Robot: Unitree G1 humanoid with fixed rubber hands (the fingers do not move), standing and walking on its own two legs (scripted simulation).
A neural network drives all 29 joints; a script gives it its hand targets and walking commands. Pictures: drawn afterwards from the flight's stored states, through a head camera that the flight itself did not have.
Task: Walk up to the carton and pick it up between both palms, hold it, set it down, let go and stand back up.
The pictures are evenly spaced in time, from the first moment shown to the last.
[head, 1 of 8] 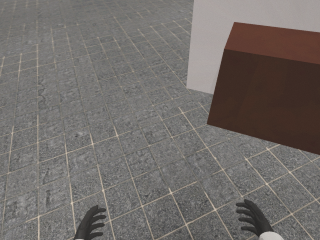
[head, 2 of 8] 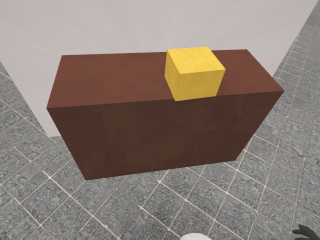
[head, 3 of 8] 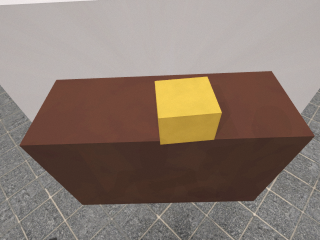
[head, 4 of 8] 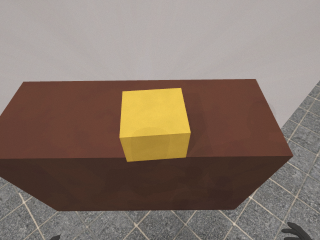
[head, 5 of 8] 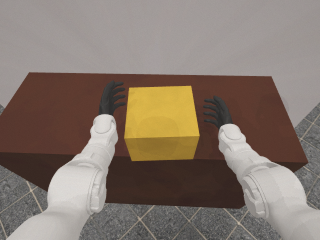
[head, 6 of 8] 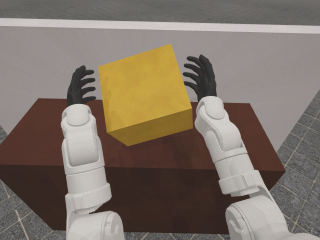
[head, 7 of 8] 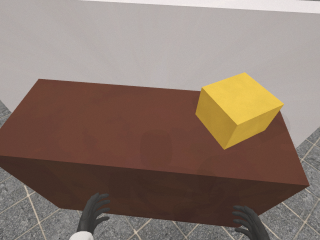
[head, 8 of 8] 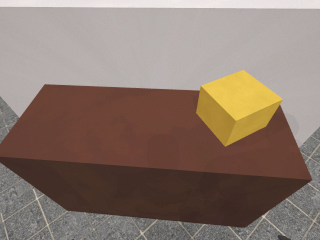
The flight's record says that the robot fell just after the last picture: no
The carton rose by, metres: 0.26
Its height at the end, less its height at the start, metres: +0.00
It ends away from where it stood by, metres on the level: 0.28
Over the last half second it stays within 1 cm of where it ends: yes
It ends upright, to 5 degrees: yes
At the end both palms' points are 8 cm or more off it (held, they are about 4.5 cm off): yes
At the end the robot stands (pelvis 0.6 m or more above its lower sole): yes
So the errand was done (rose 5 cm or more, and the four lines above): yes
